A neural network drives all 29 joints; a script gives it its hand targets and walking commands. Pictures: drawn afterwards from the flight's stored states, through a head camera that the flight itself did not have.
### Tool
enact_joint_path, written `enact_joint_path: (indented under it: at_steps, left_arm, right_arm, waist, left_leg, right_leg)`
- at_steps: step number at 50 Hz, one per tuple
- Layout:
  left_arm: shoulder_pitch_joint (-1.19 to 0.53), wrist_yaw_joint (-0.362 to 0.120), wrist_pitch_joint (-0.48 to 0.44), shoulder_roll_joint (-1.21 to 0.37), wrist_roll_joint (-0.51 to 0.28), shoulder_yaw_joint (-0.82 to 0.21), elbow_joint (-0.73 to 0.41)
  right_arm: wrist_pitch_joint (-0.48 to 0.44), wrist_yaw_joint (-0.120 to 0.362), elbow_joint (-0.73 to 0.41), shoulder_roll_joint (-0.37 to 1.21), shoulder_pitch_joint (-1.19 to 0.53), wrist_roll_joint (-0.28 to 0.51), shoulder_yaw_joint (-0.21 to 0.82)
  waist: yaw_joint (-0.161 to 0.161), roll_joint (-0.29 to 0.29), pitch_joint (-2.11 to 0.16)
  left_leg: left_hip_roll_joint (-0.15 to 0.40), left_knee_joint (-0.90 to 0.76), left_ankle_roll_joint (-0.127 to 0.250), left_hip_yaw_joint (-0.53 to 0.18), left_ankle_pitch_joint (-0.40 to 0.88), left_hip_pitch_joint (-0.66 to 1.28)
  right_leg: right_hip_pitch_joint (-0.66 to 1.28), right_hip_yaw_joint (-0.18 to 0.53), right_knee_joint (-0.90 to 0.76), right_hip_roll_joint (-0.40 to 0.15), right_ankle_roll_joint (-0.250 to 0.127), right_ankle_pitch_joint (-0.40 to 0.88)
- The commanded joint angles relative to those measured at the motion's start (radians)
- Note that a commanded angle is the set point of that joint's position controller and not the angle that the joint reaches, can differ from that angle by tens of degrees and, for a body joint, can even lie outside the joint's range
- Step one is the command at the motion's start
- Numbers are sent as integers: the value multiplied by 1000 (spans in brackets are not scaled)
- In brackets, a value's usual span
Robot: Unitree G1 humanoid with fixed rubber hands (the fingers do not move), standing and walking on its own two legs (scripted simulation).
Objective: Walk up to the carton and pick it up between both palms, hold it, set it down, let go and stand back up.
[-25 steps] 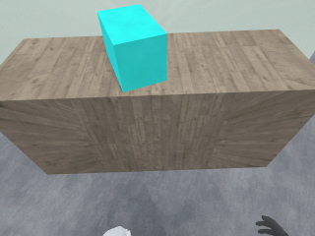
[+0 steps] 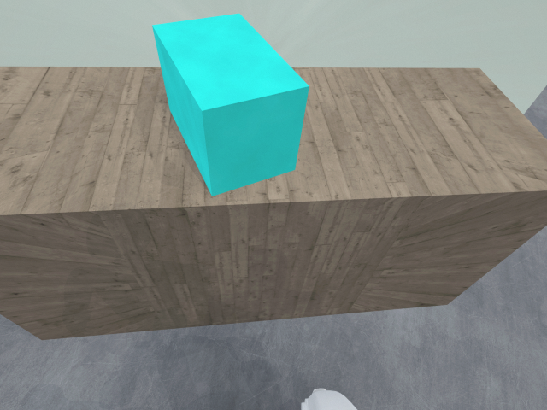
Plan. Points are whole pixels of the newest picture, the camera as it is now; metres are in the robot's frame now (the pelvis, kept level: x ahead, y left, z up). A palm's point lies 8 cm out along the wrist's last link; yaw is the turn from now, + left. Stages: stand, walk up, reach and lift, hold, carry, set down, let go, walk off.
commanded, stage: walk up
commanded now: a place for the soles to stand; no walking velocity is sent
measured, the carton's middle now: (226, 100) +0.70 +0.09 +0.04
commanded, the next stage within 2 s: none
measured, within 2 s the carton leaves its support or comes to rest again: neither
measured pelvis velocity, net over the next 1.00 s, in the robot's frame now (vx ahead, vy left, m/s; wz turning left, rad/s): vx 0.04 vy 0.01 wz -0.04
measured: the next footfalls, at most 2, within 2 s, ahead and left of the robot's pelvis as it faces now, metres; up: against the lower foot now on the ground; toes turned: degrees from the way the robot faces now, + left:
right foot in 0.14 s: +0.09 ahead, -0.15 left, +0.00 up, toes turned +0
left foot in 1.08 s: +0.12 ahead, +0.15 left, +0.00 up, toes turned +9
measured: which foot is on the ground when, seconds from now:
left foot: down 0.00-0.84, up 0.86-1.00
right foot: up 0.00-0.12, down 0.14-1.00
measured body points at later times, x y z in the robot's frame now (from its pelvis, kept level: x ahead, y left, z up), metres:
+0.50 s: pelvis +0.03 -0.04 -0.01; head +0.06 -0.05 +0.44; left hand +0.14 +0.29 -0.11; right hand +0.17 -0.35 -0.13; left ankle +0.04 +0.10 -0.74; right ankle +0.05 -0.15 -0.74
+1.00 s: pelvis +0.04 +0.01 -0.01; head +0.06 +0.00 +0.44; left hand +0.10 +0.34 -0.12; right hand +0.14 -0.33 -0.12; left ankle +0.05 +0.12 -0.71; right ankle +0.05 -0.15 -0.74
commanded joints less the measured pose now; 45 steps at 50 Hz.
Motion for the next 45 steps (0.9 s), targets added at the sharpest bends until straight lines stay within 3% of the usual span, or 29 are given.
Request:
enact_joint_path:
  at_steps: [1,2,3,5,6,8,9,10,11,13,16,17,19,21,25,26,28,29,30,32,33,34,36,37,40,41,43,44,45]
  left_arm:
    - [21,30,-8,134,-18,24,-24]
    - [-16,30,-9,136,-5,22,-28]
    - [39,31,-11,129,-10,16,4]
    - [33,45,-19,144,-3,25,9]
    - [32,49,-22,175,4,32,15]
    - [-38,54,-40,267,11,41,4]
    - [-36,56,-42,306,5,44,13]
    - [-86,53,-41,266,2,27,13]
    - [-132,48,-37,246,3,23,6]
    - [-94,47,-42,212,-2,12,13]
    - [-87,55,-43,215,-6,16,27]
    - [-112,52,-43,221,-5,15,12]
    - [-119,52,-40,237,-7,12,15]
    - [-124,50,-33,216,-7,3,38]
    - [-153,42,-27,223,5,1,35]
    - [-179,41,-25,216,8,2,21]
    - [-155,36,-31,198,7,-10,40]
    - [-173,37,-25,204,0,-9,50]
    - [-196,39,-28,219,6,-3,37]
    - [-205,37,-29,216,4,-1,54]
    - [-192,34,-30,205,0,-3,55]
    - [-156,35,-29,215,-2,-5,62]
    - [-172,39,-29,196,5,0,53]
    - [-171,34,-29,188,0,-7,68]
    - [-184,36,-31,221,5,-7,64]
    - [-22,46,-44,274,7,37,79]
    - [69,52,-57,372,12,77,84]
    - [29,58,-61,398,12,89,62]
    - [-2,68,-66,363,17,90,43]
  right_arm:
    - [2,-20,-54,-292,0,-9,-96]
    - [3,-21,-53,-263,-46,-7,-85]
    - [5,-18,-71,-272,-51,-11,-91]
    - [25,-20,-58,-267,-70,7,-82]
    - [25,-18,-57,-219,-111,4,-66]
    - [41,-14,-71,-131,-105,14,-48]
    - [51,-18,-39,-169,-134,19,-63]
    - [50,-20,-9,-173,-118,17,-58]
    - [41,-21,19,-191,-103,15,-64]
    - [23,-20,17,-227,-142,6,-69]
    - [27,-17,14,-205,-202,16,-62]
    - [30,-21,35,-214,-192,6,-68]
    - [36,-20,23,-206,-224,13,-61]
    - [36,-16,23,-203,-241,15,-56]
    - [37,-8,53,-215,-257,9,-53]
    - [39,-8,54,-229,-260,3,-54]
    - [36,-6,64,-236,-250,9,-48]
    - [39,-5,58,-230,-247,6,-53]
    - [37,-4,60,-242,-250,10,-53]
    - [36,-7,70,-246,-235,9,-55]
    - [32,-8,84,-245,-234,2,-64]
    - [32,-7,69,-244,-261,0,-52]
    - [36,-3,68,-218,-253,9,-53]
    - [34,-8,85,-242,-257,0,-54]
    - [38,-5,72,-224,-264,13,-58]
    - [48,18,31,-291,-236,-29,-97]
    - [83,45,-44,-264,-302,-43,-95]
    - [92,54,-51,-276,-303,-47,-104]
    - [85,51,-39,-277,-252,-49,-113]
  waist:
    - [-44,152,-60]
    - [-45,197,-56]
    - [-24,160,-103]
    - [-12,81,-138]
    - [9,86,-101]
    - [-36,-58,-36]
    - [-17,-91,-66]
    - [-41,-84,-49]
    - [-50,-93,-103]
    - [-22,-79,-158]
    - [-1,-42,-195]
    - [-15,-6,-204]
    - [-15,-87,-157]
    - [-16,-35,-150]
    - [-17,-60,-142]
    - [-13,-64,-114]
    - [-15,7,-152]
    - [-20,10,-142]
    - [-24,-85,-178]
    - [-28,-73,-160]
    - [-17,5,-171]
    - [2,-6,-168]
    - [-14,-71,-171]
    - [-5,7,-149]
    - [-15,-14,-171]
    - [16,23,-195]
    - [81,-168,-32]
    - [63,-139,50]
    - [27,-24,32]
  left_leg:
    - [129,-211,135,-93,48,137]
    - [154,-169,143,-92,164,123]
    - [192,-147,149,-109,205,136]
    - [164,-30,123,-93,220,156]
    - [180,-14,88,-115,184,38]
    - [10,95,-5,-102,-66,-39]
    - [-28,83,-15,-118,-165,31]
    - [-22,39,-16,-137,-187,61]
    - [-7,-13,-10,-139,-87,92]
    - [45,-42,6,-137,169,189]
    - [39,9,7,-121,219,187]
    - [45,-2,12,-125,210,187]
    - [40,-4,16,-118,158,184]
    - [40,-26,10,-120,96,201]
    - [61,-85,6,-115,33,230]
    - [28,-76,6,-108,3,172]
    - [55,-89,9,-128,53,241]
    - [51,-101,17,-109,-18,180]
    - [50,-93,18,-102,-27,201]
    - [53,-98,11,-115,65,212]
    - [56,-92,19,-117,97,247]
    - [72,-97,18,-115,127,221]
    - [69,-103,12,-110,53,197]
    - [61,-107,18,-114,46,204]
    - [55,-96,15,-117,38,235]
    - [9,22,38,-96,-284,115]
    - [-51,362,4,-162,-371,-303]
    - [-5,437,2,-251,-286,-404]
    - [1,452,-1,-264,-245,-421]
  right_leg:
    - [33,-85,-175,-13,67,54]
    - [53,-72,-213,-33,70,85]
    - [101,-91,-228,-30,71,84]
    - [197,-110,-425,12,50,193]
    - [271,-38,-451,-20,32,235]
    - [172,308,-572,-220,-40,311]
    - [142,332,-524,-237,-113,349]
    - [123,307,-497,-215,-115,398]
    - [173,211,-461,-171,-78,424]
    - [173,120,-392,-98,-30,560]
    - [212,122,-392,-105,-15,650]
    - [207,166,-400,-117,-31,583]
    - [163,155,-418,-104,-35,567]
    - [138,175,-459,-105,-26,465]
    - [102,114,-493,-98,-11,315]
    - [107,151,-522,-82,-7,271]
    - [106,145,-507,-83,-21,333]
    - [148,112,-495,-74,-16,356]
    - [170,101,-488,-81,-7,388]
    - [157,103,-477,-72,-14,388]
    - [143,133,-477,-86,-16,384]
    - [171,114,-462,-73,-12,431]
    - [192,58,-467,-70,-7,388]
    - [168,130,-490,-79,-7,344]
    - [155,121,-492,-81,-24,375]
    - [279,168,-497,-107,-67,-5]
    - [361,553,-727,-299,-194,-503]
    - [364,581,-757,-336,-206,-531]
    - [388,576,-727,-356,-227,-414]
